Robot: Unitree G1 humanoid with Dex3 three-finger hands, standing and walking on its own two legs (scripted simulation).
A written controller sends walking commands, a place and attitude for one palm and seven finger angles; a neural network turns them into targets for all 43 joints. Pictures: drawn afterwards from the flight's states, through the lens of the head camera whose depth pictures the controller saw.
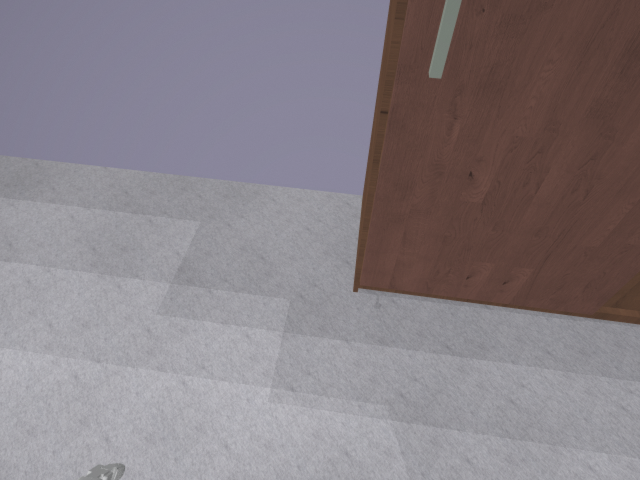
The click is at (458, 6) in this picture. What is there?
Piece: wardrobe's sliding door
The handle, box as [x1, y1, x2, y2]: [429, 0, 461, 78]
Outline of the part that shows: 461,0 445,1 430,64 429,77 440,78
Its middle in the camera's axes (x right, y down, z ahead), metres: +0.23 -0.40 +0.73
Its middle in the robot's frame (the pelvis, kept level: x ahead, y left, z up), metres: +0.85 -0.18 +0.20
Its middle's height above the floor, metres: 0.97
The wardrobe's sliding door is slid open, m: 0.00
